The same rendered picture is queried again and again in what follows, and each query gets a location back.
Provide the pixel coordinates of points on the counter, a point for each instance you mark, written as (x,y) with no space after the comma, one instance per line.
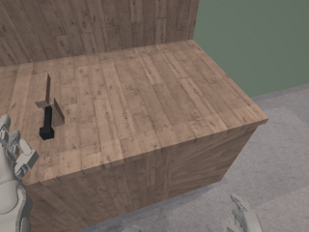
(140,112)

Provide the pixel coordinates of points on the robot right hand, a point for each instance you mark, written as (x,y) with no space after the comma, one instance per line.
(248,220)

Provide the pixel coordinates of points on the robot left hand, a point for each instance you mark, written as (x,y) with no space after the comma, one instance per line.
(12,169)

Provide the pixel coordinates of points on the robot left shin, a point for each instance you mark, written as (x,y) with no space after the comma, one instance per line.
(137,227)

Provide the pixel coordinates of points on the tap lever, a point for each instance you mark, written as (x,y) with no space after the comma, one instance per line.
(47,132)

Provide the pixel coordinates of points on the left robot forearm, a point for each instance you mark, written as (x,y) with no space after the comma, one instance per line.
(15,207)

